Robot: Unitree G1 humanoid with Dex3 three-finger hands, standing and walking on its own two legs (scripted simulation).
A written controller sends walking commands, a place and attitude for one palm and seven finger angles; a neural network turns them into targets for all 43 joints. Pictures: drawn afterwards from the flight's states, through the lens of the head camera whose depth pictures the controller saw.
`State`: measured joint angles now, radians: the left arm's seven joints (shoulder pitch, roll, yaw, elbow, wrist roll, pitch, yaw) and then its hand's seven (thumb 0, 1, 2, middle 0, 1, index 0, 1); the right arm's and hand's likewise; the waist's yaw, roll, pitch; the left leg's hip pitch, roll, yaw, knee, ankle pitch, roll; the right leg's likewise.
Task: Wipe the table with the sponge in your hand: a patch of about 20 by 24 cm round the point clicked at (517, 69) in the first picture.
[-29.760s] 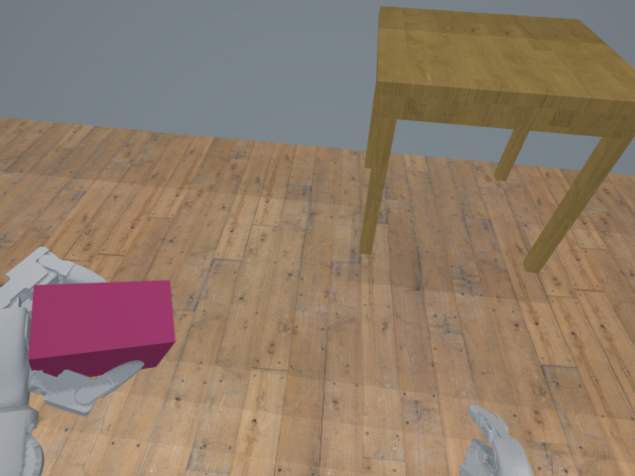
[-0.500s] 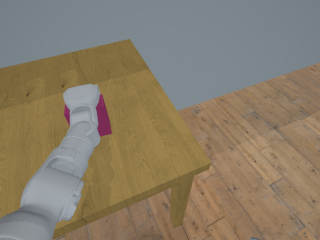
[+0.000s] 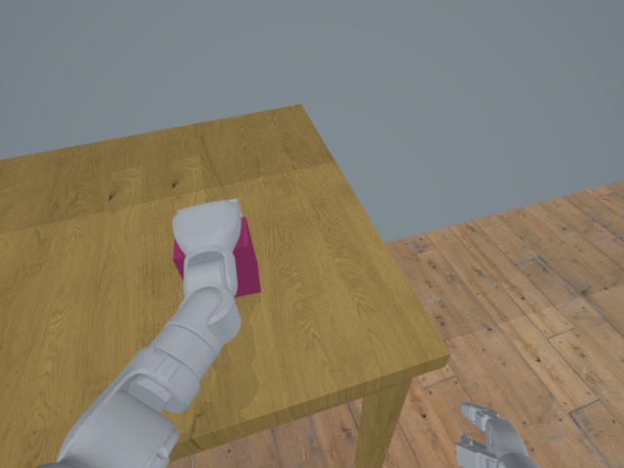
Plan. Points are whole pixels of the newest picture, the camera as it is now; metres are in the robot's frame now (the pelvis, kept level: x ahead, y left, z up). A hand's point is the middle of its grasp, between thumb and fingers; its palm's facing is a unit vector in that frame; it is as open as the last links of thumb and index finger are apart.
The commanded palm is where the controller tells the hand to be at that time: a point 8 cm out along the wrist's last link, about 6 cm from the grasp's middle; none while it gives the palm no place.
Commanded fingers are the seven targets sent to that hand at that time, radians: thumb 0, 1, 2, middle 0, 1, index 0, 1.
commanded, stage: wipe back along the third lane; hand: left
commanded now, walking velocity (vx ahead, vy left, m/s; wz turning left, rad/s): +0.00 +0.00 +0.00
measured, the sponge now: (222, 268) +0.39 +0.18 +0.04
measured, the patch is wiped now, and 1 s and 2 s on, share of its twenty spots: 0.90 0.90 0.90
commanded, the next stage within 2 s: slide back across to the middle lane in 1.04 s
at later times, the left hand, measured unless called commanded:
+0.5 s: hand (227, 281) +0.34 +0.15 +0.08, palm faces +0.04 -0.06 -1.00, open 10.3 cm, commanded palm +0.28 +0.14 +0.11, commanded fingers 0.00 0.10 1.30 -1.20 -1.60 -1.20 -1.60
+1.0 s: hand (232, 308) +0.30 +0.13 +0.07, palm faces +0.06 -0.09 -0.99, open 10.3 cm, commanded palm +0.24 +0.12 +0.11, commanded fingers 0.00 0.10 1.30 -1.20 -1.60 -1.20 -1.60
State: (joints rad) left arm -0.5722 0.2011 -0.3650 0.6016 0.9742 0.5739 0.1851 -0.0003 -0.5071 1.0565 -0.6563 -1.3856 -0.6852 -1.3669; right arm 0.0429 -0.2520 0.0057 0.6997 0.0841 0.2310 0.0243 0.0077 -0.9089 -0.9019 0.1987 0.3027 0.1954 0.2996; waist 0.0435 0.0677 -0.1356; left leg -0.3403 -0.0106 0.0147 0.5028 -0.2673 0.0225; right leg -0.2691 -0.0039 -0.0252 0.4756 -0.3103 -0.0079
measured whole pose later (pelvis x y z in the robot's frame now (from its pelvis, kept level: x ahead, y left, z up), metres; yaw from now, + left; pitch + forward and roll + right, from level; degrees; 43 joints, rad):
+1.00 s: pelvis -0.02 -0.03 +0.00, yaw -1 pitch +0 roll +1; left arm -0.19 0.24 -0.41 0.14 0.99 0.61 0.13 0.00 -0.50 1.06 -0.65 -1.39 -0.68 -1.37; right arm 0.00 -0.27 0.02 0.65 0.10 0.23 0.07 0.01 -0.91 -0.90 0.20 0.30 0.19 0.30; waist 0.06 0.10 -0.10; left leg -0.25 0.02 0.02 0.50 -0.26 -0.01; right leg -0.21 0.02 -0.02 0.53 -0.33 -0.05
